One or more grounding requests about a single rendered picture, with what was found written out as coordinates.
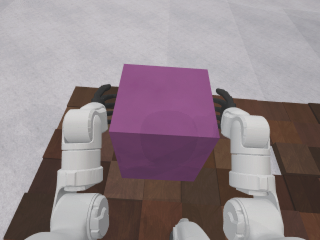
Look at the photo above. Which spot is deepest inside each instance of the right robot upper arm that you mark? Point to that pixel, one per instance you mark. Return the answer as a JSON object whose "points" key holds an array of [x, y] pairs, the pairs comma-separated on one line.
{"points": [[253, 219]]}

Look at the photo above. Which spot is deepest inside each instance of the carton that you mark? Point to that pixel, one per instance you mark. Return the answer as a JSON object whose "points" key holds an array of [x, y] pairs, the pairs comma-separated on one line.
{"points": [[164, 124]]}

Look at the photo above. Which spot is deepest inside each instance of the right robot forearm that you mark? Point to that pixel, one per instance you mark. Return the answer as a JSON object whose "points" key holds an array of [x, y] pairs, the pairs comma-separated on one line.
{"points": [[250, 160]]}

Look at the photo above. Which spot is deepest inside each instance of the right robot shin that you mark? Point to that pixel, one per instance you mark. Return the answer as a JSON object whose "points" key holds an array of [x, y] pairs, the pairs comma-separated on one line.
{"points": [[183, 220]]}

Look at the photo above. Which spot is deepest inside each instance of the right robot thigh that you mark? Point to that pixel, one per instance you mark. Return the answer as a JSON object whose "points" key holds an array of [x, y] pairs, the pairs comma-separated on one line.
{"points": [[188, 230]]}

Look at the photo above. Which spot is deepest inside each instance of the robot right hand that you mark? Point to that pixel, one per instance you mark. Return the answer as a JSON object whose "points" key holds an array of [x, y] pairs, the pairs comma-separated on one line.
{"points": [[225, 104]]}

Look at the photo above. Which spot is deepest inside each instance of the robot left hand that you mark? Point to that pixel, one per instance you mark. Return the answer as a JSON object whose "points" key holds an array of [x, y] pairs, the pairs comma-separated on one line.
{"points": [[100, 98]]}

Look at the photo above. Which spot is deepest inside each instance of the left robot forearm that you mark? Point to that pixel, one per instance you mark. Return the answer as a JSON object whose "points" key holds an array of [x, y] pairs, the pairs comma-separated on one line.
{"points": [[81, 156]]}

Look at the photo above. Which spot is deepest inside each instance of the left robot upper arm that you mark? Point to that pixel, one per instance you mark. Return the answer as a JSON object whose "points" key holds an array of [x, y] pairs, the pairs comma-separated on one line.
{"points": [[78, 216]]}

